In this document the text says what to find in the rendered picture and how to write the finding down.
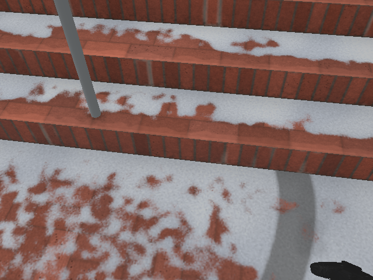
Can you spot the robot right hand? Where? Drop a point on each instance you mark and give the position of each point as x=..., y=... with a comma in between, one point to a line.
x=339, y=271

